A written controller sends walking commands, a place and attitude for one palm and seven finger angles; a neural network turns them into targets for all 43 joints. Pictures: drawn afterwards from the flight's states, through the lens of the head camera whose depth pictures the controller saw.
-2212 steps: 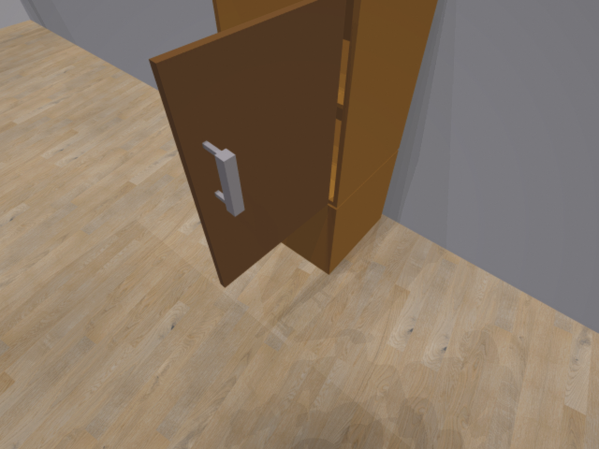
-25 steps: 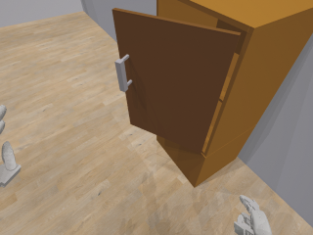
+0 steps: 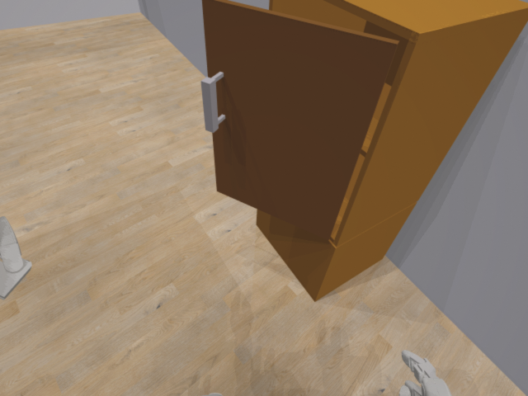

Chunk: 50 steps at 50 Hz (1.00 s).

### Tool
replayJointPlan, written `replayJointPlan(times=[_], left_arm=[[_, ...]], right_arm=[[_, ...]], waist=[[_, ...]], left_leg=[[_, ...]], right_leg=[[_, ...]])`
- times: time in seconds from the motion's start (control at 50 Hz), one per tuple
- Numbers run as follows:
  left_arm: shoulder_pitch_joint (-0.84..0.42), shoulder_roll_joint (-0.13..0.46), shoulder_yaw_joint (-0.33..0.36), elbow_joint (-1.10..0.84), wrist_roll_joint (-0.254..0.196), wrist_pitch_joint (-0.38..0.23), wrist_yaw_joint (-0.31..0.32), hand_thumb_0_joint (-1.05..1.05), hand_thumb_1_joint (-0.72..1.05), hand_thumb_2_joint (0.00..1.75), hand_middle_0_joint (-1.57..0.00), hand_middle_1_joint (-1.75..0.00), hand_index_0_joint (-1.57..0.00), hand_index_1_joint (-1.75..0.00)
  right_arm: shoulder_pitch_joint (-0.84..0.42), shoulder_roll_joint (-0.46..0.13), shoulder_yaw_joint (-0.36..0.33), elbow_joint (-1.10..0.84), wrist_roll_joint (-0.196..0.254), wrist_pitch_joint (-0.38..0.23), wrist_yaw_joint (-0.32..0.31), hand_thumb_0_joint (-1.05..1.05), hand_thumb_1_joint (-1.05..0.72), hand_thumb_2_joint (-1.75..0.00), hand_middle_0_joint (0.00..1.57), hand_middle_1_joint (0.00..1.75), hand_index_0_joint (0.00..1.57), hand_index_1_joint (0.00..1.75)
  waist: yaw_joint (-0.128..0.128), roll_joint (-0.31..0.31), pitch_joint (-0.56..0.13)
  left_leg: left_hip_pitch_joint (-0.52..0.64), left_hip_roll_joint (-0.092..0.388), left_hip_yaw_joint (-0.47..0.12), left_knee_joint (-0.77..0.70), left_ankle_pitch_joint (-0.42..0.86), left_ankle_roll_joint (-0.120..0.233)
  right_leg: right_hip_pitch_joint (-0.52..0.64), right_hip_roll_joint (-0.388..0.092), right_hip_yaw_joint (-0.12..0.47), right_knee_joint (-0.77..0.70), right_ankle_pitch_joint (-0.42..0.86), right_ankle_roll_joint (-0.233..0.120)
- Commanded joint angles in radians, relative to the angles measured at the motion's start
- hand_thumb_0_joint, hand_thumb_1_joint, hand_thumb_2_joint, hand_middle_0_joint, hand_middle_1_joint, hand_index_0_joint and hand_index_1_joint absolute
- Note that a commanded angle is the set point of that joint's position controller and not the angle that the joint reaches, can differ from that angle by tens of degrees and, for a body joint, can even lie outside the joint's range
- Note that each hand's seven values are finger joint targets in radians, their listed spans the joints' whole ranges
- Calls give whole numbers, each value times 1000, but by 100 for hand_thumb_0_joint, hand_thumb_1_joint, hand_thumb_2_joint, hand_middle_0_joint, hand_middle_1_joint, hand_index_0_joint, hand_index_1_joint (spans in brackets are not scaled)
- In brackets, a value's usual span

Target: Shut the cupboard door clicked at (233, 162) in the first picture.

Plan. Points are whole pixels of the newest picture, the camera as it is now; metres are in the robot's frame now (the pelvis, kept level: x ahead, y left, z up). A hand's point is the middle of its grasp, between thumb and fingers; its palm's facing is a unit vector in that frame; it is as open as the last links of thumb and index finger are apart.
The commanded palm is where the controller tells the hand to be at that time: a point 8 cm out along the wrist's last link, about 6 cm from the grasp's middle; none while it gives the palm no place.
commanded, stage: step back with the hand held close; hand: left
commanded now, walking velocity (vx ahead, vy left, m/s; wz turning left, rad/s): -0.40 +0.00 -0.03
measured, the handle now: (215, 102) +0.76 +0.16 +0.04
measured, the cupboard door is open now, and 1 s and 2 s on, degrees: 30 30 30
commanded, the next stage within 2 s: stop stepping back and stand still in 0.52 s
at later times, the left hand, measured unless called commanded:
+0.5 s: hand out of the picture +0.08 +0.29 +0.19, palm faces +0.59 -0.70 -0.40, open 7.4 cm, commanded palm +0.00 +0.31 +0.19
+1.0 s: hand out of the picture +0.04 +0.27 +0.18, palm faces +0.40 -0.80 -0.44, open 7.4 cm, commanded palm -0.03 +0.30 +0.19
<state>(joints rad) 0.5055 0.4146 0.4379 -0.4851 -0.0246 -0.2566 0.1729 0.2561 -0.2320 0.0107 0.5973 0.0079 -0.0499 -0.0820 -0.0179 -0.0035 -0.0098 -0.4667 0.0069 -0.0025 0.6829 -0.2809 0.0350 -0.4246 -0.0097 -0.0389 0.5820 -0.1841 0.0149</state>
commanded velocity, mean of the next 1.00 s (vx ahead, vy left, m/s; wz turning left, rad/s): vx -0.17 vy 0.00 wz -0.11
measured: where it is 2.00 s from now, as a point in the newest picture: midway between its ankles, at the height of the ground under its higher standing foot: outside the picture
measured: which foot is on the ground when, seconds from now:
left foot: down 0.00-0.26, up 0.28-0.36, down 0.38-0.70, up 0.72-0.80, down 0.82-1.00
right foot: down 0.00-0.40, up 0.42-0.62, down 0.64-1.00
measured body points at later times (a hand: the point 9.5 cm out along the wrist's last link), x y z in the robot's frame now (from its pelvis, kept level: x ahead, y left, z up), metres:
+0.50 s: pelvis -0.09 -0.01 +0.00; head -0.08 +0.02 +0.45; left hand +0.05 +0.33 +0.21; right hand +0.12 -0.21 -0.07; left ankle +0.02 +0.11 -0.72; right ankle -0.04 -0.14 -0.68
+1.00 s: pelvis -0.17 +0.00 +0.02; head -0.20 +0.03 +0.47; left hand +0.01 +0.31 +0.20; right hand -0.08 -0.27 -0.06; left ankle -0.07 +0.10 -0.72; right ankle -0.20 -0.13 -0.72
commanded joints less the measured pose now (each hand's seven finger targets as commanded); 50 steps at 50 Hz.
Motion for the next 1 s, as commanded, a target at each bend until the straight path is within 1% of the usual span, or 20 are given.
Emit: replayJointPlan(times=[0.0,0.08,0.14,0.24,0.3,0.34,0.38,0.4,0.44,0.46,0.56,0.62,0.64,0.68,0.72,0.76,0.82,0.84,0.9,0.98], left_arm=[[-14,210,162,-210,3,-67,25,0,90,90,-20,-30,-20,-30],[12,211,198,-190,24,-82,9,0,90,90,-20,-30,-20,-30],[-9,226,218,-196,26,-78,-2,0,90,90,-20,-30,-20,-30],[-98,221,140,-251,-7,-41,20,0,90,90,-20,-30,-20,-30],[-143,226,116,-252,-1,-26,28,0,90,90,-20,-30,-20,-30],[-155,213,108,-231,-3,-31,23,0,90,90,-20,-30,-20,-30],[-140,180,135,-236,8,-59,29,0,90,90,-20,-30,-20,-30],[-141,208,166,-249,-1,-55,25,0,90,90,-20,-30,-20,-30],[-84,212,171,-234,-20,-49,15,0,90,90,-20,-30,-20,-30],[-16,161,135,-198,-33,-39,11,0,90,90,-20,-30,-20,-30],[-115,140,61,-271,-31,-44,-14,0,90,90,-20,-30,-20,-30],[-164,200,96,-239,-27,-44,-7,0,90,90,-20,-30,-20,-30],[-166,245,134,-224,-22,-45,6,0,90,90,-20,-30,-20,-30],[-160,246,110,-213,-19,-8,17,0,90,90,-20,-30,-20,-30],[-88,240,129,-207,-23,15,21,0,90,90,-20,-30,-20,-30],[-57,217,124,-179,-30,30,20,0,90,90,-20,-30,-20,-30],[11,207,128,-89,-31,23,16,0,90,90,-20,-30,-20,-30],[57,226,156,-99,-35,19,13,0,90,90,-20,-30,-20,-30],[46,192,123,-173,-18,16,15,0,90,90,-20,-30,-20,-30],[38,189,108,-255,-16,8,19,0,90,90,-20,-30,-20,-30]], right_arm=[[-116,-138,-60,-169,4,-72,-18,0,-90,-90,20,30,20,30],[-127,-158,-79,-182,3,-97,-16,0,-90,-90,20,30,20,30],[-122,-155,-88,-177,2,-105,-14,0,-90,-90,20,30,20,30],[-89,-85,-77,-108,-18,-82,16,0,-90,-90,20,30,20,30],[-103,-63,-63,-104,-11,-54,17,0,-90,-90,20,30,20,30],[-101,-91,-63,-98,-12,-49,0,0,-90,-90,20,30,20,30],[-133,-126,-74,-123,-10,-71,-21,0,-90,-90,20,30,20,30],[-129,-92,-84,-120,-16,-86,-21,0,-90,-90,20,30,20,30],[-148,-103,-119,-113,2,-105,2,0,-90,-90,20,30,20,30],[-164,-100,-118,-120,7,-113,16,0,-90,-90,20,30,20,30],[-136,-95,-61,-98,-15,-130,26,0,-90,-90,20,30,20,30],[-134,-73,-60,-92,-18,-116,22,0,-90,-90,20,30,20,30],[-125,-62,-64,-83,-25,-117,20,0,-90,-90,20,30,20,30],[-129,-57,-57,-113,6,-101,9,0,-90,-90,20,30,20,30],[-111,-54,-41,-121,5,-73,2,0,-90,-90,20,30,20,30],[-113,-73,-36,-125,5,-66,-9,0,-90,-90,20,30,20,30],[-117,-93,-41,-133,19,-79,-15,0,-90,-90,20,30,20,30],[-117,-99,-41,-134,10,-79,-16,0,-90,-90,20,30,20,30],[-107,-112,-40,-146,7,-90,-23,0,-90,-90,20,30,20,30],[-80,-108,-47,-128,-10,-122,-17,0,-90,-90,20,30,20,30]], waist=[[15,153,-109],[22,226,-96],[20,148,-82],[-3,-180,-68],[-11,-239,-81],[-23,-44,-6],[-7,359,-47],[-1,323,-125],[17,181,-193],[27,224,-175],[16,208,-78],[12,29,-118],[12,-35,-161],[13,-219,-187],[-3,-107,-204],[-7,20,-133],[-8,6,-21],[-6,80,-18],[-2,249,13],[-4,215,-86]], left_leg=[[-357,138,-162,-358,-361,64],[-566,224,-200,-418,-564,109],[-528,199,-129,-319,-564,91],[16,-6,37,180,-228,-48],[188,-6,29,167,-172,-40],[198,44,-22,-153,-189,-4],[-223,367,-314,-499,-457,128],[-232,412,-306,-515,-371,138],[-49,383,-139,-391,-204,95],[-11,361,-54,-374,-197,69],[71,321,-28,-427,-190,1],[225,164,100,-188,-134,-85],[267,110,136,-83,-86,-98],[188,59,87,49,4,-67],[215,50,60,-9,67,-56],[248,64,24,-145,61,-44],[188,87,-36,-252,-121,-23],[172,99,-68,-321,-202,-27],[-27,179,-172,-591,-508,-21],[67,135,-77,-494,-319,-36]], right_leg=[[415,19,87,91,-24,-7],[574,85,90,255,4,13],[495,65,155,226,-11,-4],[-140,-266,535,-311,-296,-159],[-223,-244,390,-325,-301,-131],[-258,-116,251,-187,-299,-60],[119,99,59,353,-162,27],[174,98,83,553,-234,23],[104,89,87,523,-304,13],[91,77,53,466,-323,7],[141,66,-17,9,-250,-2],[13,-75,226,-238,-135,-98],[-22,-181,326,-283,4,-131],[68,-243,375,-215,374,-115],[95,-202,266,-140,327,-111],[51,-98,176,-156,33,-63],[24,-26,169,-252,-252,-46],[31,-9,127,-233,-320,-47],[235,96,-11,-47,-253,-15],[301,73,-16,-112,-173,-31]])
